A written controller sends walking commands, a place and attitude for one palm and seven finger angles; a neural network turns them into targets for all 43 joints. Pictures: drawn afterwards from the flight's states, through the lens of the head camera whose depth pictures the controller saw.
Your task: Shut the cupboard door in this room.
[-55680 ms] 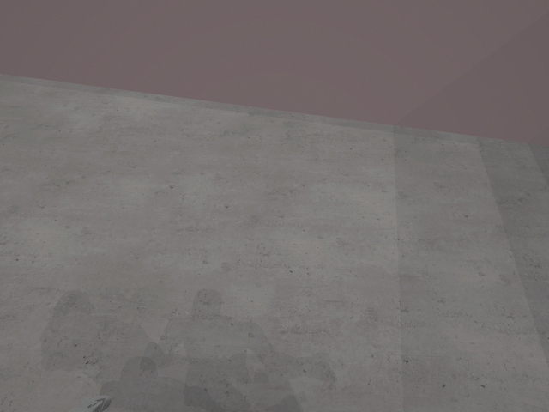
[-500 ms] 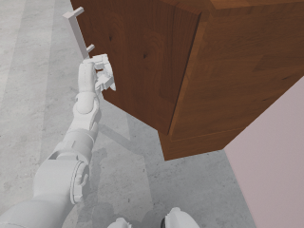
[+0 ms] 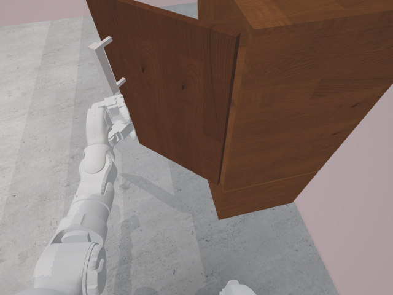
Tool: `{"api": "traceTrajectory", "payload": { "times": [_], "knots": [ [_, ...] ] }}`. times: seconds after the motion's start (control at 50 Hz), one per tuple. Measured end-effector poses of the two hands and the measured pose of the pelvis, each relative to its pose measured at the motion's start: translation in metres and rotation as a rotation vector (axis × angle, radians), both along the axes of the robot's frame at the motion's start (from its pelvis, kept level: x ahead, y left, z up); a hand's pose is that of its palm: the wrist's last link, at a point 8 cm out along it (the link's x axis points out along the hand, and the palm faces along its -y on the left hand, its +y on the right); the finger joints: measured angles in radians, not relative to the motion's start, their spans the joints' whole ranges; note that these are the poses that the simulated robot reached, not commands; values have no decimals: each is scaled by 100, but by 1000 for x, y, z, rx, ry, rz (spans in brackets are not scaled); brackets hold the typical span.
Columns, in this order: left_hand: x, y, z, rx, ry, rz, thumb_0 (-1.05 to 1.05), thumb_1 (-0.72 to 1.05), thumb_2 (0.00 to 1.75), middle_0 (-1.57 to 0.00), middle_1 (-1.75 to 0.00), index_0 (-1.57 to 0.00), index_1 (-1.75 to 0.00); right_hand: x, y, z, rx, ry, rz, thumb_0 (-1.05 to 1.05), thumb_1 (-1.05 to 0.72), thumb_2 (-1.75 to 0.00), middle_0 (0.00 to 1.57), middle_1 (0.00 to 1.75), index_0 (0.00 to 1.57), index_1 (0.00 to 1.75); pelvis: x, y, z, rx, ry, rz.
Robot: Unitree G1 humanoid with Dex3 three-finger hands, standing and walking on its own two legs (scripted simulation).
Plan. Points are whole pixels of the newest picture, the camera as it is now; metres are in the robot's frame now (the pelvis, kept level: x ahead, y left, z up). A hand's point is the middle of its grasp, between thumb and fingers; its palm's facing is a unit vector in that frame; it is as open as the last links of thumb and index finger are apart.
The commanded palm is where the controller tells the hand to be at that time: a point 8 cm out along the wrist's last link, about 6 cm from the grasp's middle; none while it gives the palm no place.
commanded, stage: draw the hand back to the body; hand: left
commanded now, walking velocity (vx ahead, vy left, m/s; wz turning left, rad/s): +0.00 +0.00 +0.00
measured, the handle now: (110, 66) +0.67 +0.20 +0.06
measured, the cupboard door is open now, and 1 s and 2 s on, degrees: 46 46 46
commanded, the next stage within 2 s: step back with the hand held close in 1.34 s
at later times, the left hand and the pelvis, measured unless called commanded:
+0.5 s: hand (55, 178) +0.30 +0.20 +0.14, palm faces +0.21 -0.95 -0.21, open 3.2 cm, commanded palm +0.25 +0.25 +0.16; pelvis +0.01 +0.01 +0.04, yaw +3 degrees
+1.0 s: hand out of the picture +0.20 +0.30 +0.20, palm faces +0.49 -0.76 -0.43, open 6.4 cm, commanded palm +0.15 +0.33 +0.21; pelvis +0.03 +0.02 +0.04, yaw +3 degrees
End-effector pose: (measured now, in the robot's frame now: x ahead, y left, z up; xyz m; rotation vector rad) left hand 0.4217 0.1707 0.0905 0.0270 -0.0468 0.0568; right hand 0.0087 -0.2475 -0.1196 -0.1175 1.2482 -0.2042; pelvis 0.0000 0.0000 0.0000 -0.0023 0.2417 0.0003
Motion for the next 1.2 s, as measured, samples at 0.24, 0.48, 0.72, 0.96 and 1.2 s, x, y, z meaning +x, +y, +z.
{"api": "traceTrajectory", "payload": {
  "times": [0.24, 0.48, 0.72, 0.96, 1.2],
  "knots": [
    [-78, 40, 37, 10, -42, -6, 2, 90, 90, -130, -149, -130, -149, 102, -3, 38, -54, -323, 91, 1, -91, -90, 20, 30, 20, 30, 2, 2, 18, -4, -134, 26],
    [-152, 76, 62, 183, 3, 143, 2, 90, 90, -109, -126, -109, -126, 203, 42, 89, -33, -578, 221, 1, -91, -90, 20, 30, 20, 30, 10, 7, 36, 2, -258, 50],
    [-205, 119, 89, 288, -4, 315, 2, 89, 90, -77, -92, -77, -91, 203, 71, 78, 25, -519, 283, 1, -90, -90, 20, 30, 20, 30, 22, 15, 41, -3, -298, 61],
    [-259, 154, 119, 429, -33, 445, 2, 89, 90, -45, -56, -44, -56, 189, 59, 69, -1, -489, 245, 2, -90, -90, 20, 30, 20, 30, 26, 21, 41, -8, -299, 55],
    [-281, 159, 119, 412, -61, 506, 2, 89, 90, -24, -33, -24, -33, 193, 57, 78, -24, -550, 265, 2, -90, -90, 20, 30, 20, 30, 15, 21, 40, -2, -311, 60]
  ]
}}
